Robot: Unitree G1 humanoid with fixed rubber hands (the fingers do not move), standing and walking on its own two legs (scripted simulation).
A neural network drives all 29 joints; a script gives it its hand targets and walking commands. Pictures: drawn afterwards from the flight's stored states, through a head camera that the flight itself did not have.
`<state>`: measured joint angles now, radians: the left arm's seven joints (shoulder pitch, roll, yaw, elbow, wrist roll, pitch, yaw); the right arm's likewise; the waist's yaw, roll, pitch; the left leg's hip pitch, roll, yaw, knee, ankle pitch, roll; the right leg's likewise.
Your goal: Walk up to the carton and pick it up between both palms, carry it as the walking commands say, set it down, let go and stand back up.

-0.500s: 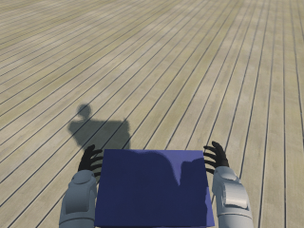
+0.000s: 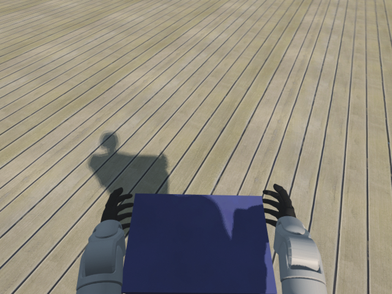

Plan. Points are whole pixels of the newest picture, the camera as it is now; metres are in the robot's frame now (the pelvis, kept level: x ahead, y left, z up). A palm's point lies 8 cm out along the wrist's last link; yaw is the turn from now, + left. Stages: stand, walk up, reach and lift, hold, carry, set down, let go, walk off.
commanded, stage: carry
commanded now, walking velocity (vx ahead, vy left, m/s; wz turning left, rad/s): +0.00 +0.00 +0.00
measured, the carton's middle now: (197, 248) +0.26 +0.00 -0.08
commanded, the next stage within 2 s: hold in 0.48 s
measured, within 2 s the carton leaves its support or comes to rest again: neither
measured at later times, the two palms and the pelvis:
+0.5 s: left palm (110, 221) +0.28 +0.18 +0.02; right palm (282, 216) +0.28 -0.18 +0.03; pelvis +0.01 +0.00 +0.00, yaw +0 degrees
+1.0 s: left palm (102, 205) +0.31 +0.20 +0.02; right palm (267, 198) +0.32 -0.15 +0.03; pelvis +0.04 +0.01 +0.02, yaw +0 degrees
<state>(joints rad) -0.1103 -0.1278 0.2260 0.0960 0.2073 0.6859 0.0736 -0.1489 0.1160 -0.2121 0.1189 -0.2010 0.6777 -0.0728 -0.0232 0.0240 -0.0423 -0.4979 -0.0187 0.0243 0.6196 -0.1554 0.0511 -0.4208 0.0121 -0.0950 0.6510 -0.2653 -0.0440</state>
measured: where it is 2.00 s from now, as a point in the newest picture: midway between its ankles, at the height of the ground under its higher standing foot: outside the picture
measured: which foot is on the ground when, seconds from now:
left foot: down 0.00-1.00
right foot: down 0.00-1.00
